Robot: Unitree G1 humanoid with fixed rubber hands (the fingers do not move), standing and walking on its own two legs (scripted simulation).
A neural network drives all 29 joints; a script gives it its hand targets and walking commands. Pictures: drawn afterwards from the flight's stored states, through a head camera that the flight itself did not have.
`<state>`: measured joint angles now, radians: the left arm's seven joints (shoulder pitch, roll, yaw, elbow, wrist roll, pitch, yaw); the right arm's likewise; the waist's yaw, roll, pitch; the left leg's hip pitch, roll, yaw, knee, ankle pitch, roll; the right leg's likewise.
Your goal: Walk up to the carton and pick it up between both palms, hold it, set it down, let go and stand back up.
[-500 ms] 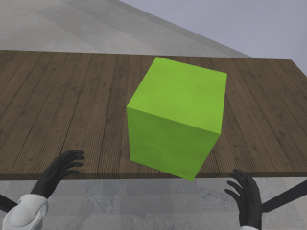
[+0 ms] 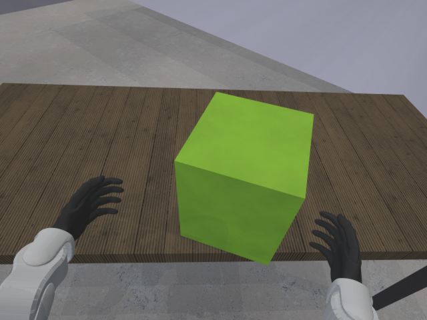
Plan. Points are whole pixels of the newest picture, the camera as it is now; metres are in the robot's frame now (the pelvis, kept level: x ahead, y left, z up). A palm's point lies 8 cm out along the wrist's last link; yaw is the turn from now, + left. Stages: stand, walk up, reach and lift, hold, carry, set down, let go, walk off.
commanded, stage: reach and lift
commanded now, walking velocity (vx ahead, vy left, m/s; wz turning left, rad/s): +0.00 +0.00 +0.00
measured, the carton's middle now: (242, 179) +0.38 -0.03 +0.05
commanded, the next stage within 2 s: none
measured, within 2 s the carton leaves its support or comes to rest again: neither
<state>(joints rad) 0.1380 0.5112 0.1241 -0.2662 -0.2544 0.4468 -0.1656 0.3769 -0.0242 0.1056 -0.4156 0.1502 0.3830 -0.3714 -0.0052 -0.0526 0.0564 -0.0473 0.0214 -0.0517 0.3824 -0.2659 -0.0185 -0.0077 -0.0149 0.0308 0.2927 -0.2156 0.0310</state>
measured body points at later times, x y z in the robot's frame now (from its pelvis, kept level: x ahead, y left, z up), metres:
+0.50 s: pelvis -0.01 +0.00 +0.00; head -0.01 +0.03 +0.45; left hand +0.31 +0.24 +0.14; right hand +0.27 -0.17 +0.15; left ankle -0.03 +0.13 -0.75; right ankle -0.03 -0.15 -0.75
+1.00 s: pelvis -0.01 +0.00 +0.00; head -0.01 +0.03 +0.45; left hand +0.38 +0.23 +0.18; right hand +0.33 -0.17 +0.17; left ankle -0.03 +0.13 -0.75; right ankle -0.03 -0.15 -0.75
